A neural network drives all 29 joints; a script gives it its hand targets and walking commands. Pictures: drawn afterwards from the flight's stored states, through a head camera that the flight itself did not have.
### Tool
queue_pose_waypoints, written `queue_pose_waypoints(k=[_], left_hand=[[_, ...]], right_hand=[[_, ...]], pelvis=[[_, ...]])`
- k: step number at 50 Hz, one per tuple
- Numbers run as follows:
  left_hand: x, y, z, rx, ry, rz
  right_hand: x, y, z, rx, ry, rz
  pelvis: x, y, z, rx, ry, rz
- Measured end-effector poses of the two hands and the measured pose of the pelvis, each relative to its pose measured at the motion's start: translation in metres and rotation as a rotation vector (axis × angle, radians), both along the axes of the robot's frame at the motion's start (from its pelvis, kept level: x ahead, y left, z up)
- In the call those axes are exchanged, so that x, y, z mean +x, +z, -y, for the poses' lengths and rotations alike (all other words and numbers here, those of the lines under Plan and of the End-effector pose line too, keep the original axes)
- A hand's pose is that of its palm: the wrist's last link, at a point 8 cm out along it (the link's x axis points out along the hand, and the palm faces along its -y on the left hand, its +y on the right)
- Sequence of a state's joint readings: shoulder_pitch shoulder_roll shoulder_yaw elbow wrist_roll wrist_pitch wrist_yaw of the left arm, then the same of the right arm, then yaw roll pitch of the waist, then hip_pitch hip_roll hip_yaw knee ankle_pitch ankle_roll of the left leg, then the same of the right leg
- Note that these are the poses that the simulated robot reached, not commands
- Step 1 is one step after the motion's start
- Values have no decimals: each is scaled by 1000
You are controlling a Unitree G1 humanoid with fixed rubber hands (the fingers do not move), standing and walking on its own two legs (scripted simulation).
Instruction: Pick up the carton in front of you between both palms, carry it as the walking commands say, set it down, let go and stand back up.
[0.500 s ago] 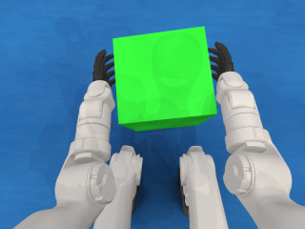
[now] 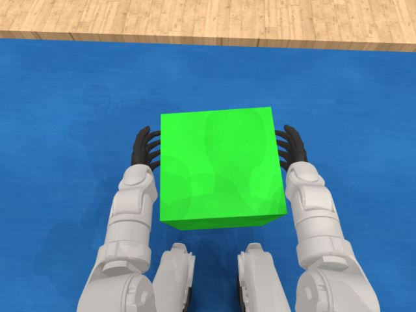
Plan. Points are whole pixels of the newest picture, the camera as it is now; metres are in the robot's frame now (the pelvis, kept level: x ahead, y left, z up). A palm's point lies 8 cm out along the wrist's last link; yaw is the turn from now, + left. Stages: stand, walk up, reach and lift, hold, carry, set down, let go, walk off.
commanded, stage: reach and lift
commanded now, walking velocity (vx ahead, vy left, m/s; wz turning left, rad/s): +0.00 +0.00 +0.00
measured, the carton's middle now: (218, 178) +0.41 +0.00 -0.12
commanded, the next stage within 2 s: hold in 1.80 s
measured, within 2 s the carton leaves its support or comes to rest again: neither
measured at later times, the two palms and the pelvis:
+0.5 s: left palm (107, 146) +0.37 +0.15 +0.12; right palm (332, 151) +0.37 -0.15 +0.11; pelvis +0.05 +0.00 +0.14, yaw -1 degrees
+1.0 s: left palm (61, 123) +0.35 +0.15 +0.22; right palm (379, 135) +0.34 -0.15 +0.21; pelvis +0.05 +0.01 +0.19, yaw -1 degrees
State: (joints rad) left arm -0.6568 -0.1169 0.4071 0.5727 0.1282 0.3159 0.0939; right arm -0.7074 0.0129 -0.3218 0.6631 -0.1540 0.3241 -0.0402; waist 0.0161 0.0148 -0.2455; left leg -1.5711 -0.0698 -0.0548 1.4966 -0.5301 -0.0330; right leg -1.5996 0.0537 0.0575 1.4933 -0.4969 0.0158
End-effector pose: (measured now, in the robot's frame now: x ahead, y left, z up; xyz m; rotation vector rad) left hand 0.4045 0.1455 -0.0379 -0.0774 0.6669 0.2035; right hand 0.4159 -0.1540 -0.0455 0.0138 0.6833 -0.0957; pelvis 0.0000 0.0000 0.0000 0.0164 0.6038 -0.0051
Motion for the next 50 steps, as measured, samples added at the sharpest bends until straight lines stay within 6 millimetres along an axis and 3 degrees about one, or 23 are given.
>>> queue_pose_waypoints(k=[18,30,41,50], left_hand=[[-24,117,-2,11,-35,-2],[-38,189,-3,19,-61,2],[-47,248,-6,47,-99,25],[-54,254,-6,53,-106,-11]], right_hand=[[-33,117,-2,-2,-30,-2],[-53,190,-3,-5,-50,3],[-67,251,-6,-30,-49,27],[-74,257,-6,-35,-45,-10]], pelvis=[[34,103,-1,-10,-2,222],[54,158,-3,-17,-4,416],[60,185,-5,-23,-4,607],[49,187,-7,-24,-5,673]])
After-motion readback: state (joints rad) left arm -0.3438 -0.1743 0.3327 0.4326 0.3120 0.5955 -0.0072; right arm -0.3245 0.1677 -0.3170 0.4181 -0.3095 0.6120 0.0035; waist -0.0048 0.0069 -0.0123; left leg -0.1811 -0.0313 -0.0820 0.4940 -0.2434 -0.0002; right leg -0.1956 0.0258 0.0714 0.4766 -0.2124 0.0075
